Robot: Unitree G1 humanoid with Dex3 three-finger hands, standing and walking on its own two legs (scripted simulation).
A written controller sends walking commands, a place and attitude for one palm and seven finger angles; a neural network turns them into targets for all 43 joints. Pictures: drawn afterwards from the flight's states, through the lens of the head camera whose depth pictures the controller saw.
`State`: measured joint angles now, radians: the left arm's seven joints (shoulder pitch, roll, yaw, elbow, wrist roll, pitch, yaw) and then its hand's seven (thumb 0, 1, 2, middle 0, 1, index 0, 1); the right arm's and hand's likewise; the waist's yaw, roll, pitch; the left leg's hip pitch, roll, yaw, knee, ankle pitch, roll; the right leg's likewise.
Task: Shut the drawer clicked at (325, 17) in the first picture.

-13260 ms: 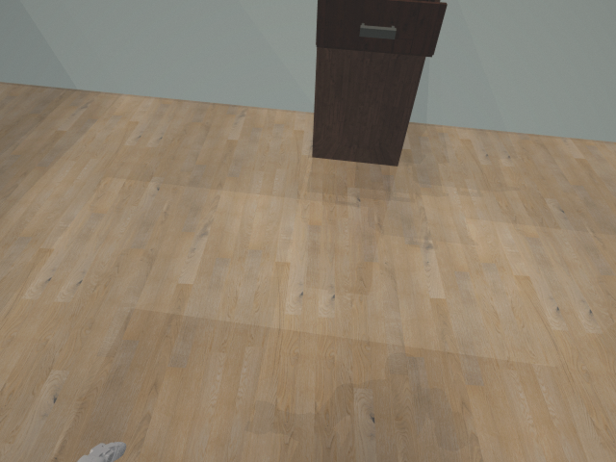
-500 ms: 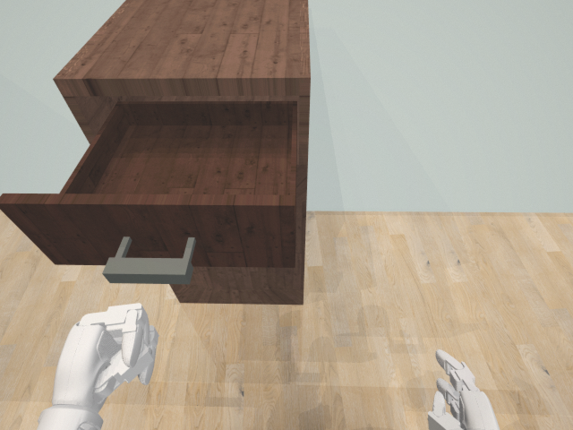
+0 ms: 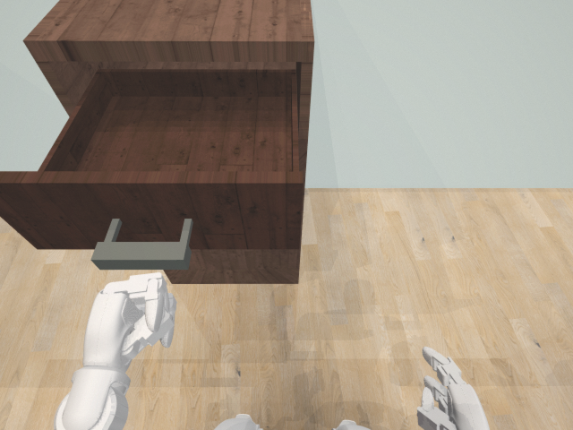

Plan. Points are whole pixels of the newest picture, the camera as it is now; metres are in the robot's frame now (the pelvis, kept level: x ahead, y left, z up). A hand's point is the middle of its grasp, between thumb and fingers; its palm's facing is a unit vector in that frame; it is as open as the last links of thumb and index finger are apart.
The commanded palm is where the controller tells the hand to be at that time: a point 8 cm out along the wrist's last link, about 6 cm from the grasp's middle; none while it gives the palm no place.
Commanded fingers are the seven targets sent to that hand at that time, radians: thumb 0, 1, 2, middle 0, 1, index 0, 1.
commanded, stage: bring the fist close to the handle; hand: left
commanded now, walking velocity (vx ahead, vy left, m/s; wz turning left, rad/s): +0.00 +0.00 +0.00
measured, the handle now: (147, 240) +0.35 +0.21 +0.07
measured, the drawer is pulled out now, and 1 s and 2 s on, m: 0.27 0.24 0.11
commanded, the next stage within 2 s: push the drawer shut in 0.28 s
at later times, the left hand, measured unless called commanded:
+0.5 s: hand (177, 315) +0.25 +0.15 +0.07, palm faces +0.04 -1.00 -0.06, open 3.3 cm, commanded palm +0.23 +0.21 +0.07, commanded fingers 0.00 0.90 0.90 -1.40 -1.60 -1.40 -1.60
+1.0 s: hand (186, 276) +0.30 +0.15 +0.06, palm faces +0.04 -1.00 -0.07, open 2.9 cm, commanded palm +0.29 +0.22 +0.07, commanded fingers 0.00 0.90 0.90 -1.40 -1.60 -1.40 -1.60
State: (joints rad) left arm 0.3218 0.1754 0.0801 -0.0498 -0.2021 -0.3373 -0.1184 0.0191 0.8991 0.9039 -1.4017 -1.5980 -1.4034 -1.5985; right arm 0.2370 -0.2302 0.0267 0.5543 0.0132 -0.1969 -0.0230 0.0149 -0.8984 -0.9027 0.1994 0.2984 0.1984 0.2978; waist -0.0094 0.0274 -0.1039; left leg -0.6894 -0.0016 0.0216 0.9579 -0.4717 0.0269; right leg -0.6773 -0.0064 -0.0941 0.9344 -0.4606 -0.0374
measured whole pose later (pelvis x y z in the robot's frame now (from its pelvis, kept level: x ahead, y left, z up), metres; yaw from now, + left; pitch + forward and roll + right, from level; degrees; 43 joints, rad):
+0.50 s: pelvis +0.00 -0.01 +0.00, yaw +1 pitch +12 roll -1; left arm 0.30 0.19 0.07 -0.05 -0.19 -0.34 -0.09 0.02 0.90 0.90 -1.40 -1.60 -1.41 -1.60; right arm 0.23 -0.25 0.03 0.53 0.02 -0.15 -0.03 0.01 -0.90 -0.90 0.20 0.30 0.20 0.30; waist -0.01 0.04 -0.11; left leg -0.70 0.00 0.00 0.98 -0.48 0.01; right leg -0.69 0.00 -0.11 0.95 -0.47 -0.05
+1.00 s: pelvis -0.01 -0.03 +0.00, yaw +1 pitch +11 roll +0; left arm 0.01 0.23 0.15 0.26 -0.22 -0.35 -0.15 -0.03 0.77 0.90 -1.40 -1.60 -1.40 -1.60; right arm 0.21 -0.26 0.02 0.61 0.03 -0.13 -0.05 0.01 -0.90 -0.90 0.20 0.30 0.20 0.30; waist -0.02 0.03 -0.09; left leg -0.67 0.01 0.00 0.91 -0.44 -0.01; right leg -0.67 0.01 -0.11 0.91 -0.45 -0.07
